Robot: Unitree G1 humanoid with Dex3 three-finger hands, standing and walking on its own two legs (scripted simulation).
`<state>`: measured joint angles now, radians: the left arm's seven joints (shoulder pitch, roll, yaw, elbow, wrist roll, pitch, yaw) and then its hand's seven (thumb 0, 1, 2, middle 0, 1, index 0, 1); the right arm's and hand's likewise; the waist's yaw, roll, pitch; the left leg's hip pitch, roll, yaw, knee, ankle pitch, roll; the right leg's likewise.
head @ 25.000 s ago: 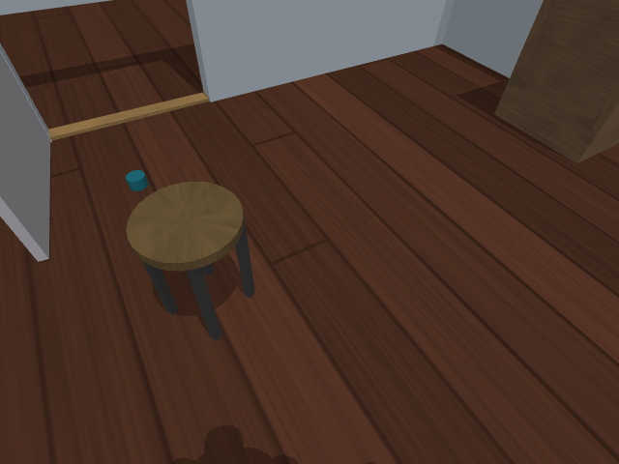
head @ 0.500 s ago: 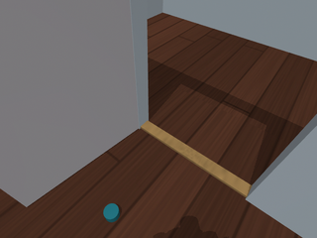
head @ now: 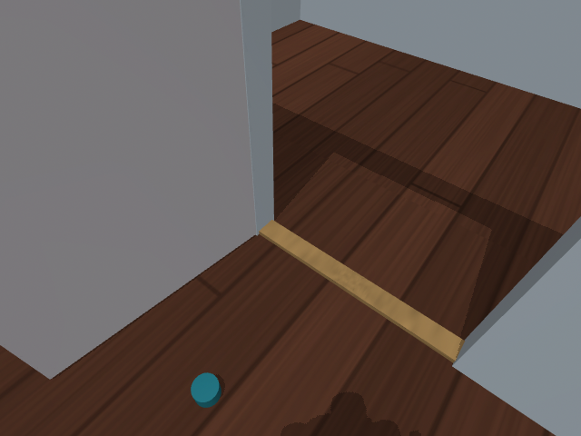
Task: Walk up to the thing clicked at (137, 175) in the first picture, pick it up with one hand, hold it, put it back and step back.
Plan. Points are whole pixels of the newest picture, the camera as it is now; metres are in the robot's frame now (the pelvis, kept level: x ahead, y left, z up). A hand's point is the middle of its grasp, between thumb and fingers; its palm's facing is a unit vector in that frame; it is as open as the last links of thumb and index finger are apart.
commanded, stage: stand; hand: left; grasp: from above
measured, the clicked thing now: (206, 390) +0.42 +0.25 -0.75
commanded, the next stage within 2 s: rise first in 0.68 s
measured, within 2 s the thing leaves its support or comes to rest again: neither
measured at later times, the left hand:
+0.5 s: hand out of the picture +0.07 +0.25 -0.16, palm faces -0.02 -0.94 -0.34, open 7.4 cm
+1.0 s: hand out of the picture +0.14 +0.25 -0.17, palm faces +0.00 -0.94 -0.33, open 8.8 cm
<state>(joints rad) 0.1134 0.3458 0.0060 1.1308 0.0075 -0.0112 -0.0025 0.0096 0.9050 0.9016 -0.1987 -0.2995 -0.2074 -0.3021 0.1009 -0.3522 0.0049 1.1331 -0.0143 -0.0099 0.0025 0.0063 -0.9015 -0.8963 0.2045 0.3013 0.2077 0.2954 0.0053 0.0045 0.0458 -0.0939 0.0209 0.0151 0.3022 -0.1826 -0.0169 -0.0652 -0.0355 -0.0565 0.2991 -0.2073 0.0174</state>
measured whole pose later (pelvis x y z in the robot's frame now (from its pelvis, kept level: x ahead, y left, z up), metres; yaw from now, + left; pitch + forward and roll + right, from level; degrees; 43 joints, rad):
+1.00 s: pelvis -0.02 +0.00 -0.02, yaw -1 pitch +6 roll +0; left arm -0.07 0.34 0.15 1.07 0.08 -0.01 -0.03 0.01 0.55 0.95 -0.13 -0.66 -0.14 -0.65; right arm 0.20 -0.27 -0.02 0.82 0.02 -0.04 -0.03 0.01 -0.92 -0.90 0.20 0.30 0.21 0.30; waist -0.01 -0.01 0.03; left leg -0.40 0.03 0.02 0.56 -0.26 -0.02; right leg -0.37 -0.03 -0.04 0.56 -0.29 0.01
